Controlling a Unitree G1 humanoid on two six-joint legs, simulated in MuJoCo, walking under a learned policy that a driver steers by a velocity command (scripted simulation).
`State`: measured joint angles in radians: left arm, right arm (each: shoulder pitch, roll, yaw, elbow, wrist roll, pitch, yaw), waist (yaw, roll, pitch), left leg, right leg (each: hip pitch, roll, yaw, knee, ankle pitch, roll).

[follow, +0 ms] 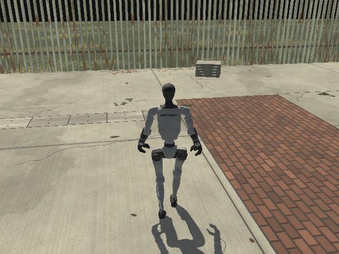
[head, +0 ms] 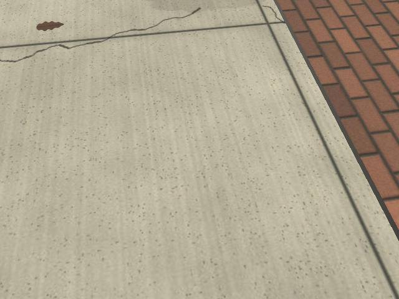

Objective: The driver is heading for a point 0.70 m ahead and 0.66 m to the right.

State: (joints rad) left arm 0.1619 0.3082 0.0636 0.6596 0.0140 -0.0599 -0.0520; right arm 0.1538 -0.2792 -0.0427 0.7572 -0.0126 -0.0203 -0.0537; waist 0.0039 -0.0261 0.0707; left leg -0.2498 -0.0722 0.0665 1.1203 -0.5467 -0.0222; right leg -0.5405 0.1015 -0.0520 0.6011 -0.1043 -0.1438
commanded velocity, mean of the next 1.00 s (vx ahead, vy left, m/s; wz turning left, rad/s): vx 0.03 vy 0.00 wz -0.95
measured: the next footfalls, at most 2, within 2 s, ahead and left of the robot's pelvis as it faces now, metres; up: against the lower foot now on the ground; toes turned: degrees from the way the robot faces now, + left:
left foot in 0.36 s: +0.26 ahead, +0.15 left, +0.00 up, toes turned -32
right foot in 0.84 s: +0.05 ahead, -0.03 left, +0.00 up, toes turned -54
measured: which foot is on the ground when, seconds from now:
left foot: up 0.00-0.34, down 0.36-0.84, up 0.86-1.00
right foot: down 0.00-0.38, up 0.40-0.82, down 0.84-1.00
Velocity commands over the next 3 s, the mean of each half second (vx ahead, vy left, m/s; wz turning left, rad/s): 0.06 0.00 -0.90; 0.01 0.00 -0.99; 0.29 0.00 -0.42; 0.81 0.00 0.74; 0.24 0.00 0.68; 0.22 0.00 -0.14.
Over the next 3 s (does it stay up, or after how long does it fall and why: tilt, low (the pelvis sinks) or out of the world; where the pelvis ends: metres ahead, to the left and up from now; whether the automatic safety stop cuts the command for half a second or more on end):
stays up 0.63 -0.56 0.03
